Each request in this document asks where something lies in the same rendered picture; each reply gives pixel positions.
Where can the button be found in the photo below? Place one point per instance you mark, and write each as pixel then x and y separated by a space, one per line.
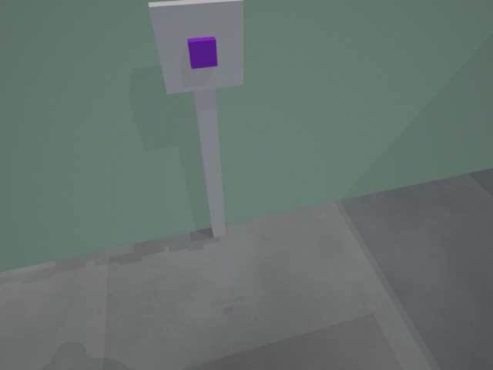
pixel 202 52

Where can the panel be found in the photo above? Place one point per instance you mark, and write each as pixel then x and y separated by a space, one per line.
pixel 173 23

